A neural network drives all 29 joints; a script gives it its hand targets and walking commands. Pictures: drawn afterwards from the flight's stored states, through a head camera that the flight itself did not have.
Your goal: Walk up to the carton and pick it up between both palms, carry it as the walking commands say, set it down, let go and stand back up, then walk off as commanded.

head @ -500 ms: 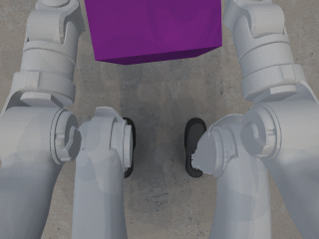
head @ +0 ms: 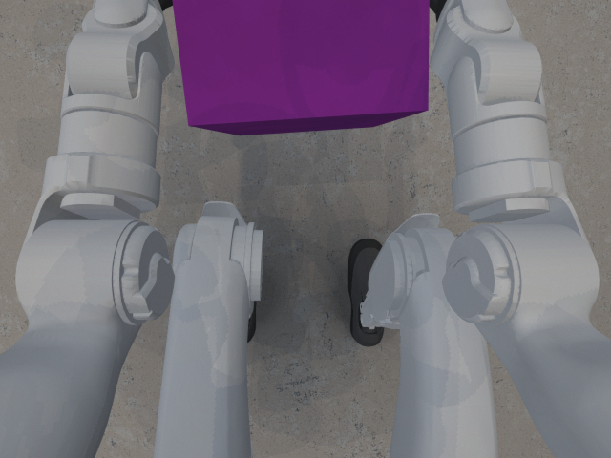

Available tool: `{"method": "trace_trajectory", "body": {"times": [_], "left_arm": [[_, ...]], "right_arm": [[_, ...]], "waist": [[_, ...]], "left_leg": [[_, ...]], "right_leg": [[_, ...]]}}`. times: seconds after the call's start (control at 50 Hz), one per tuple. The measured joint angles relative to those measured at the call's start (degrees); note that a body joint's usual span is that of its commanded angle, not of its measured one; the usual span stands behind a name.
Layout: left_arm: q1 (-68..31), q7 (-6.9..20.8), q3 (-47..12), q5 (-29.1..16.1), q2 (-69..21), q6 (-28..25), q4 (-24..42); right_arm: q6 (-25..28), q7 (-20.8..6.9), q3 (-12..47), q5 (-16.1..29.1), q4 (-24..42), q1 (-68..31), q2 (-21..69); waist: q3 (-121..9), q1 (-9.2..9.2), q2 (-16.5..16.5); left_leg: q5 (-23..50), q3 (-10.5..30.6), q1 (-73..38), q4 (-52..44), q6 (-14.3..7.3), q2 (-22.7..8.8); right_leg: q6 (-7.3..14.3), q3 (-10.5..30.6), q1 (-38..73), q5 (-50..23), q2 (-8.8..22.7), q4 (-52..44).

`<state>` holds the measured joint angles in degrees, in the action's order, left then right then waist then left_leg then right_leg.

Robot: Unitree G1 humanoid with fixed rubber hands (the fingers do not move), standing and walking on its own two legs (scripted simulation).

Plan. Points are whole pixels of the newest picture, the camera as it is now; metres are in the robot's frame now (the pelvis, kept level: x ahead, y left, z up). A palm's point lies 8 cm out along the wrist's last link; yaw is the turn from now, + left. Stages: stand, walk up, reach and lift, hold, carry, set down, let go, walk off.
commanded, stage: reach and lift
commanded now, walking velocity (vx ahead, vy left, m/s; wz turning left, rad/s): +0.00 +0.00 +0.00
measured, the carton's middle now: (301, 27) +0.56 +0.05 -0.16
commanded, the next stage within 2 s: none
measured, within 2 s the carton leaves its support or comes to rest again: neither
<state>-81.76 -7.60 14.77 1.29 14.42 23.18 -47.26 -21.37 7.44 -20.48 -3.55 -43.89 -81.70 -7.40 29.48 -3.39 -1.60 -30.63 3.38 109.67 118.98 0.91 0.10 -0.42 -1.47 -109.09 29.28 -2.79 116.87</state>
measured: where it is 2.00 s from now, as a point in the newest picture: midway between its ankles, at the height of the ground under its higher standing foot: (303, 309)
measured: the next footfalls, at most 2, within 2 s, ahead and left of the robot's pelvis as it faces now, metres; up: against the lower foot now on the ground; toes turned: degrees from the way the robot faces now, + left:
none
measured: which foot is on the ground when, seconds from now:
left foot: down 0.00-1.00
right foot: down 0.00-1.00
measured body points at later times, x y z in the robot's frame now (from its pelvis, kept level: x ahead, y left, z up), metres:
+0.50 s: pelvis +0.00 +0.00 +0.05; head +0.30 +0.04 +0.37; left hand +0.54 +0.20 -0.02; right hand +0.56 -0.09 -0.01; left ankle +0.14 +0.13 -0.38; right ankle +0.15 -0.11 -0.38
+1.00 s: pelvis +0.05 -0.01 +0.13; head +0.24 +0.03 +0.54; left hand +0.51 +0.20 +0.10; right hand +0.54 -0.09 +0.11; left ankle +0.14 +0.13 -0.38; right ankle +0.15 -0.11 -0.38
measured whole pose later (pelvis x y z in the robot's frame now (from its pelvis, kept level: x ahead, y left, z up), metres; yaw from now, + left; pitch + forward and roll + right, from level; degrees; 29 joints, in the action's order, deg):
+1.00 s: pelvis +0.05 -0.01 +0.13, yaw +2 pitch +34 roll -3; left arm -56.5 -4.7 23.8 15.3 0.6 25.9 -44.5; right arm -22.7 1.9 -29.6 -16.1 -43.1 -56.8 3.2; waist -9.9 -3.0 -1.6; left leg -28.3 5.0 98.1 92.6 1.6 1.5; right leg -0.1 -1.2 -96.5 28.5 -3.6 90.9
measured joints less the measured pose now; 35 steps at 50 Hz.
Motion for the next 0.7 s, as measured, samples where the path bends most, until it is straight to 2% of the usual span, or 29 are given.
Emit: {"method": "trace_trajectory", "body": {"times": [0.24,0.5,0.7], "left_arm": [[3.1,-0.1,0.5,1.2,-1.9,1.5,4.0],[5.5,-0.3,0.9,2.2,-3.4,2.9,5.7],[11.4,-0.1,2.0,4.0,-6.4,3.1,5.8]], "right_arm": [[-0.9,-1.1,-1.5,-1.3,3.9,3.6,1.4],[-1.2,-1.9,-2.5,-1.8,4.8,6.4,2.4],[-1.4,-2.9,-4.3,-4.0,5.3,12.4,4.9]], "waist": [[-0.5,0.00,0.0],[-2.0,0.00,0.0],[-11.9,0.00,0.0]], "left_leg": [[0.6,0.5,-5.2,-4.5,0.3,0.7],[1.2,0.9,-11.0,-9.4,0.6,1.1],[1.4,1.2,-11.8,-13.8,0.7,1.1]], "right_leg": [[-0.2,0.0,5.7,0.0,-0.5,-4.4],[-0.2,0.0,11.6,-0.3,-0.9,-9.2],[-0.1,0.0,12.5,-0.5,-1.0,-13.7]]}}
